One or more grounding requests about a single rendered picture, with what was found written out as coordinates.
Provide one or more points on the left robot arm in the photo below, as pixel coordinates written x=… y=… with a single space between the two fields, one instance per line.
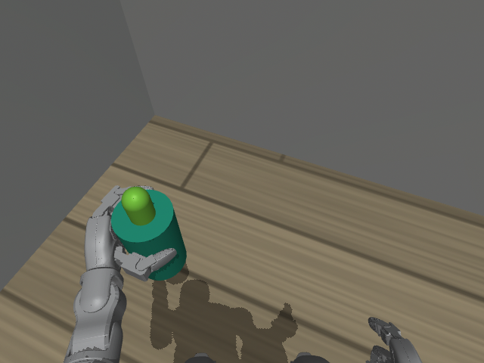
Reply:
x=99 y=307

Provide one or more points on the right robot hand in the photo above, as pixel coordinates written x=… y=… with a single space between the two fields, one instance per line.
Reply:
x=401 y=350

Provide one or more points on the left robot hand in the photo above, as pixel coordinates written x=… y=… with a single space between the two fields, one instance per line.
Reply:
x=104 y=249

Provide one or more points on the bottle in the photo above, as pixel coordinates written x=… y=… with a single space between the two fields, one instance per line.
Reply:
x=145 y=223

